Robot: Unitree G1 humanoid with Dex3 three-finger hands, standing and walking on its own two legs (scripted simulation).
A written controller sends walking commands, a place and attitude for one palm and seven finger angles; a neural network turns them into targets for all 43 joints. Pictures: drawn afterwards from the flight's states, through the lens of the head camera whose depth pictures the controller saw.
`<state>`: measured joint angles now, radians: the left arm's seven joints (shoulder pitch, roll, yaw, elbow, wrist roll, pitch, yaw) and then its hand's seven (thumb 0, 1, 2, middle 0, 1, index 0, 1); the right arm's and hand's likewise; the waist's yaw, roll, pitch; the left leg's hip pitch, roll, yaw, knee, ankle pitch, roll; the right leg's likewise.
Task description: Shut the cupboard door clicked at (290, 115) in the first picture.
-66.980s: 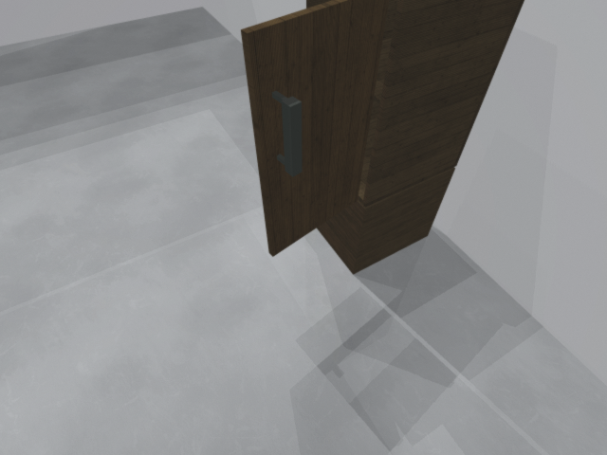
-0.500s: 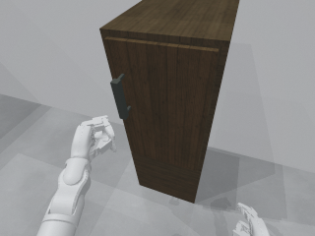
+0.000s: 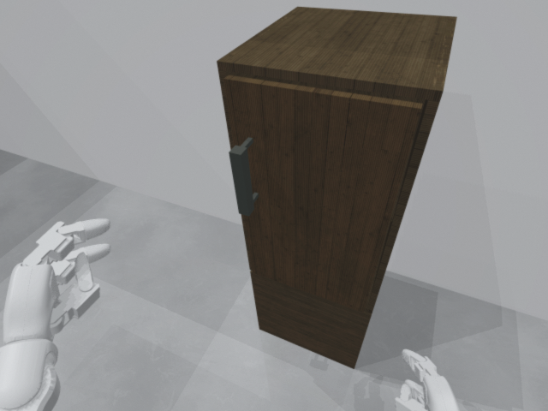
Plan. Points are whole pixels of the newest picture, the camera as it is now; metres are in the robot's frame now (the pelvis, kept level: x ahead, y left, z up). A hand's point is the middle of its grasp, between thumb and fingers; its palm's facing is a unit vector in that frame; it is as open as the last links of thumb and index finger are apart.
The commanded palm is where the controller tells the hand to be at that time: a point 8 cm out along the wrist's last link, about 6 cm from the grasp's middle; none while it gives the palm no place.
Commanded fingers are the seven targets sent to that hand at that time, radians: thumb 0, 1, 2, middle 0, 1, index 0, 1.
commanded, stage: draw the hand back to the body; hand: left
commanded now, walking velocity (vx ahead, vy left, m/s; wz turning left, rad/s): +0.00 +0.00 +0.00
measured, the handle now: (247, 177) +0.55 +0.12 +0.05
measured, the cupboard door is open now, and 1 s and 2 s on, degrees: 0 0 0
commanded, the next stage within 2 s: step back with the hand held close in 0.46 s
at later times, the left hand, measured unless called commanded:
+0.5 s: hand (65, 299) +0.19 +0.26 +0.16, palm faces +0.45 -0.81 -0.37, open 7.4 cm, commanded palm +0.14 +0.30 +0.17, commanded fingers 0.00 0.90 0.90 -0.20 -0.30 -0.20 -0.30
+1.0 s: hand (55, 304) +0.18 +0.27 +0.15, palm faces +0.36 -0.80 -0.49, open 7.4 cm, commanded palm +0.12 +0.31 +0.17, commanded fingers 0.00 0.90 0.90 -0.20 -0.30 -0.20 -0.30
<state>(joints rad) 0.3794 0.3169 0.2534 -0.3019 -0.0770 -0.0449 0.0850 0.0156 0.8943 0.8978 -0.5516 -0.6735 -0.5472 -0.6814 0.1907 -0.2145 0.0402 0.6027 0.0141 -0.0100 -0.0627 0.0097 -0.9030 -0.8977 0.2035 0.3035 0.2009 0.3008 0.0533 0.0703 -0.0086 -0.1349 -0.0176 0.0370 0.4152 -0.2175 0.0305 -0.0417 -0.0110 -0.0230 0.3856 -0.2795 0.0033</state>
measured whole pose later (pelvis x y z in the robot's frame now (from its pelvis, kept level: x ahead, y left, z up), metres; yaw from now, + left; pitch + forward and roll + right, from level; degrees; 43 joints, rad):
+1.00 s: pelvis -0.03 +0.01 +0.00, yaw -1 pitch +1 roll -1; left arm 0.54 0.43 0.39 -0.44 -0.08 -0.13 0.12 0.01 0.89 0.90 -0.21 -0.30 -0.21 -0.31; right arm 0.19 -0.25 -0.02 0.55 0.02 0.04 -0.09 0.01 -0.90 -0.90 0.20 0.30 0.20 0.30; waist 0.00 0.05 -0.02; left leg -0.30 -0.01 0.06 0.49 -0.21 0.05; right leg -0.22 -0.01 0.00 0.46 -0.26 0.02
